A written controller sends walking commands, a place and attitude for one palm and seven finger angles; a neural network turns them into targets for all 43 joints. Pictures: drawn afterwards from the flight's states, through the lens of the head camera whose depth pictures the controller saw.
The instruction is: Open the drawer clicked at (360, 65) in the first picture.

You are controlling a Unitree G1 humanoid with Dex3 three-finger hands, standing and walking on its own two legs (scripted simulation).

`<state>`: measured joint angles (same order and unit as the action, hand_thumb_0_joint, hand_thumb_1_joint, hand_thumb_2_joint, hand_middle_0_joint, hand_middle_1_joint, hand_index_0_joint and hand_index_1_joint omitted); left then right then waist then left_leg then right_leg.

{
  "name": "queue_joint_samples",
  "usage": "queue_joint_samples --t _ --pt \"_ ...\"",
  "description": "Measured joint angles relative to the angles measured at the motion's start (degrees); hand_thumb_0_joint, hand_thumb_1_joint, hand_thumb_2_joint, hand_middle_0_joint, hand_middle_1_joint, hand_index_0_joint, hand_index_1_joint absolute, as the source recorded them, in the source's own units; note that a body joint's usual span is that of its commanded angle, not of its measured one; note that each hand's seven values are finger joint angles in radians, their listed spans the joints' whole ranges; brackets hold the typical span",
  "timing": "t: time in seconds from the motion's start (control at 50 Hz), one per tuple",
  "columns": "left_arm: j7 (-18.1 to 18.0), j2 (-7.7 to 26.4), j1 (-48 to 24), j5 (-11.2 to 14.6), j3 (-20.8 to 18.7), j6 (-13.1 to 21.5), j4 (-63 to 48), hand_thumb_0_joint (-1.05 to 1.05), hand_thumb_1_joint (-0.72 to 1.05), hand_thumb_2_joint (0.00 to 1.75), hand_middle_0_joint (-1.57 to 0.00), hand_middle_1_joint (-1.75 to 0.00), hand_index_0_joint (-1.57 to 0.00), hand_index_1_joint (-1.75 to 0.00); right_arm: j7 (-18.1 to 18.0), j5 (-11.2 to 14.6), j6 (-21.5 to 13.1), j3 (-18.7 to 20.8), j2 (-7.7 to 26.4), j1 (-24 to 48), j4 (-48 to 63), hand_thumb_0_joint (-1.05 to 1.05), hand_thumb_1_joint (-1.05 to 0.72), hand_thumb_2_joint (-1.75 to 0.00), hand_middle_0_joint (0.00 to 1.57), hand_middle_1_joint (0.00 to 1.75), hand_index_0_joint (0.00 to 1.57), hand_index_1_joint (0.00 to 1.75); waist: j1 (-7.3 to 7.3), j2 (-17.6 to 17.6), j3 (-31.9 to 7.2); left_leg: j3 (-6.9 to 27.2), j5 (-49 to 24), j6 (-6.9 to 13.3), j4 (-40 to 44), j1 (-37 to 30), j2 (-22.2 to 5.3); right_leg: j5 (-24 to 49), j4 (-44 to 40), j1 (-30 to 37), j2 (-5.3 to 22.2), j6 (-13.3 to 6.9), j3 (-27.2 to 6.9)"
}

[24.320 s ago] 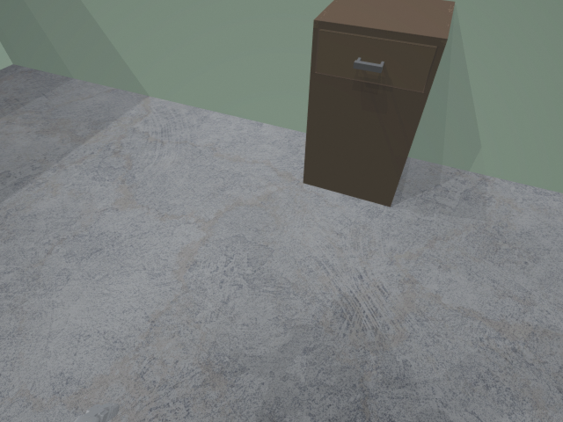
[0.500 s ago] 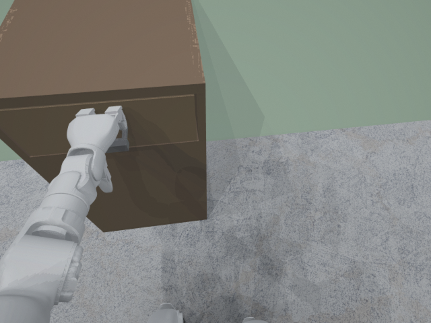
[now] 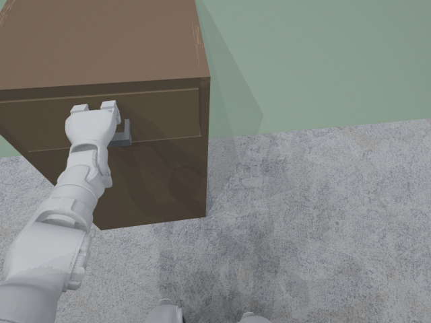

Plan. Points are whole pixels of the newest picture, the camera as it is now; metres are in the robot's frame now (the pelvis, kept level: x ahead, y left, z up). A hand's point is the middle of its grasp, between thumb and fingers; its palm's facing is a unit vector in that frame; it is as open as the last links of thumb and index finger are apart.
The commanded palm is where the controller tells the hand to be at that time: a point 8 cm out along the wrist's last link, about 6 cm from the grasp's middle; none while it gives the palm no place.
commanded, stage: lower the fingers behind the handle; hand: left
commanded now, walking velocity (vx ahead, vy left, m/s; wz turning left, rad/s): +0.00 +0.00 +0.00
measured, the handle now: (107, 132) +0.53 +0.21 -0.01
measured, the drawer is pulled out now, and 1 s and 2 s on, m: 0.00 0.00 0.00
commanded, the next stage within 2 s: lift the fingers back up to retry in 0.84 s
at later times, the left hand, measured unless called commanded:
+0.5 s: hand (107, 149) +0.48 +0.20 -0.01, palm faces -0.02 -0.01 -1.00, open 13.7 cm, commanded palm +0.46 +0.19 +0.02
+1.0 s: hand (107, 148) +0.48 +0.20 -0.01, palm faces +0.00 -0.01 -1.00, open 13.6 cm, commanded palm +0.47 +0.19 +0.03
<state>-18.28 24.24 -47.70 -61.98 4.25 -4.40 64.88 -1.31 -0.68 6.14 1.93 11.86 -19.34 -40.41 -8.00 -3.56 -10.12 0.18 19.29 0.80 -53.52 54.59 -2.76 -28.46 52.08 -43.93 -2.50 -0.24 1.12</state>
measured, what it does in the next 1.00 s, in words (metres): stands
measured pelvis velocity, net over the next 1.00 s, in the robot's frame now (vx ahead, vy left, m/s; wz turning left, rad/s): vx -0.04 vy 0.00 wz -0.01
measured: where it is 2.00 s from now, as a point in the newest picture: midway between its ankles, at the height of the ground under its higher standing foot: outside the picture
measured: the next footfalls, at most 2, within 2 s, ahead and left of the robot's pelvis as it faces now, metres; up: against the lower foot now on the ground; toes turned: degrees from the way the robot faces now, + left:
none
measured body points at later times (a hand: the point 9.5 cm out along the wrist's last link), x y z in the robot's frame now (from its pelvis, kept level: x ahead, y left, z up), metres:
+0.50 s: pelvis -0.03 +0.00 -0.02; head +0.08 +0.02 +0.41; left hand +0.47 +0.20 +0.05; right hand -0.03 -0.26 -0.15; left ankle +0.05 +0.11 -0.68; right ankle -0.04 -0.12 -0.68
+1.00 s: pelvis -0.04 +0.00 -0.04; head +0.08 +0.02 +0.40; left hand +0.48 +0.20 +0.04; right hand -0.03 -0.26 -0.16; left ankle +0.05 +0.11 -0.68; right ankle -0.04 -0.12 -0.68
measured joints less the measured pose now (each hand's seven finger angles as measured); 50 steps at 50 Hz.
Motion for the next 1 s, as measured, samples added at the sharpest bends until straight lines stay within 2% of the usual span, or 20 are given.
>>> queue_joint_samples --t 0.1,0.16,0.26,0.32,0.42,0.48,0.62,0.76,1.0 --pt "-1.27 0.49 0.99 -0.72 -0.51 3.91 -2.65 0.00 -0.49 0.30 -0.31 -1.22 -0.31 -1.20 -0.25 -0.38 -0.94 0.94 0.74 -1.29 -0.03 0.00 -0.91 -0.90 0.20 0.30 0.21 0.30 0.49 0.28 -0.01 0.04 0.54 0.18 -2.81 3.60 -0.10 -0.79 3.11 -3.64 -0.07 0.15 0.02" --pt "-3.69 0.63 0.69 -1.22 -1.43 4.67 -3.22 0.00 -0.49 0.30 -0.31 -1.22 -0.31 -1.22 -0.13 -0.60 -1.34 1.53 1.06 -1.62 -0.82 0.00 -0.91 -0.90 0.20 0.30 0.21 0.30 0.73 0.48 -0.26 0.19 0.88 0.24 -4.66 6.12 -0.11 -1.34 5.15 -6.13 -0.10 0.19 0.16" --pt "-7.82 -0.12 -1.15 -2.44 -1.06 2.59 -2.37 0.00 -0.49 0.30 -0.33 -1.24 -0.33 -1.26 0.56 -0.93 -1.63 1.81 1.34 -1.23 -2.25 0.01 -0.91 -0.90 0.20 0.30 0.21 0.30 0.60 0.31 -0.41 0.69 0.97 0.31 -6.77 9.31 -0.08 -1.69 7.32 -9.11 -0.14 0.27 0.64" --pt "-8.72 -0.54 -2.77 -1.97 -0.51 0.00 -0.74 0.00 -0.49 0.30 -0.34 -1.24 -0.33 -1.29 0.83 -0.83 -1.47 1.35 1.13 -0.72 -2.50 0.01 -0.91 -0.90 0.20 0.30 0.21 0.30 0.05 0.29 -0.19 0.85 0.65 0.34 -6.92 9.81 -0.12 -1.41 7.50 -9.60 -0.21 0.33 0.77" --pt "-7.61 -0.65 -5.39 -1.38 -0.03 -3.71 2.59 0.00 -0.49 0.30 -0.34 -1.21 -0.32 -1.31 0.72 -0.49 -1.33 0.10 0.67 -0.39 -1.96 0.01 -0.91 -0.90 0.20 0.30 0.21 0.30 -1.19 0.28 -0.03 0.86 -0.08 0.35 -6.37 9.69 -0.27 -0.68 7.10 -9.62 -0.36 0.31 0.75" --pt "-6.13 -0.26 -6.20 -1.16 0.16 -4.55 3.69 0.00 -0.49 0.30 -0.33 -1.20 -0.31 -1.31 0.44 -0.41 -1.48 -0.45 0.58 -0.62 -1.50 0.00 -0.91 -0.90 0.20 0.30 0.21 0.30 -1.71 0.12 -0.10 0.79 -0.32 0.38 -6.36 9.78 -0.37 -0.45 7.18 -9.80 -0.45 0.35 0.67" --pt "-3.07 1.62 -6.45 -0.90 -0.16 -2.42 3.20 0.00 -0.49 0.30 -0.31 -1.22 -0.31 -1.28 -0.51 -0.21 -2.21 -0.97 0.86 -1.48 -0.69 0.00 -0.91 -0.90 0.20 0.30 0.21 0.30 -2.07 -0.30 -0.01 0.58 -0.11 0.53 -7.69 10.82 -0.44 -0.82 8.89 -11.05 -0.47 0.46 0.45" --pt "-3.57 2.26 -6.99 -1.09 -0.19 -0.50 1.90 0.00 -0.49 0.30 -0.32 -1.26 -0.32 -1.28 -0.64 -0.14 -2.97 -0.87 1.18 -1.72 -0.78 0.01 -0.91 -0.90 0.20 0.30 0.21 0.30 -1.47 -0.36 0.00 0.79 0.24 0.57 -9.59 13.12 -0.27 -1.54 11.12 -13.31 -0.34 0.48 0.67" --pt "-4.02 1.79 -8.84 -0.97 0.89 -2.58 2.24 0.00 -0.49 0.30 -0.34 -1.27 -0.34 -1.31 -0.43 0.05 -2.83 -1.16 1.13 -0.35 -0.45 0.01 -0.91 -0.90 0.20 0.30 0.21 0.30 -1.60 0.00 0.38 1.40 -0.22 0.40 -9.74 14.06 -0.07 -1.35 11.34 -14.08 -0.27 0.34 1.26"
